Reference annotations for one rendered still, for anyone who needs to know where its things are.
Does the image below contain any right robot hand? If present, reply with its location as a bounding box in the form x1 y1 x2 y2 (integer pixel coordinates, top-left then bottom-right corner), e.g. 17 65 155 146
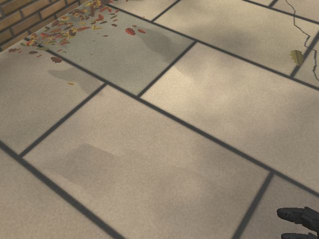
276 206 319 239

